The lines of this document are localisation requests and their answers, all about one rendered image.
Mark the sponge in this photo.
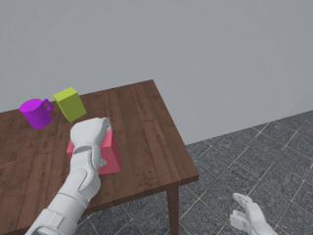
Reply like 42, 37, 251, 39
67, 130, 121, 175

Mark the robot right hand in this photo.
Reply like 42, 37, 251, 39
230, 193, 267, 235

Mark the table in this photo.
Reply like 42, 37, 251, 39
0, 79, 200, 235

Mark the robot left hand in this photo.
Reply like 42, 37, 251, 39
70, 117, 112, 166

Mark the right robot forearm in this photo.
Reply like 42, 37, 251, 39
249, 220, 278, 235

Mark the left robot forearm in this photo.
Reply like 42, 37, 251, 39
24, 142, 101, 235

